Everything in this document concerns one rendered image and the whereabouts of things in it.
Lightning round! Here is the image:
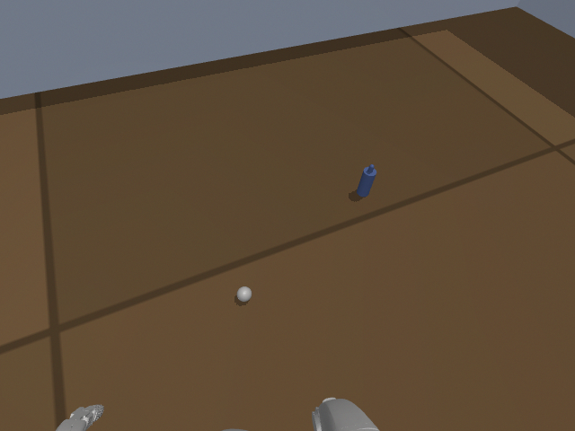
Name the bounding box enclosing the left robot hand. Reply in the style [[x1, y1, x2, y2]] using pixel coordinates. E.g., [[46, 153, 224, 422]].
[[56, 405, 104, 431]]

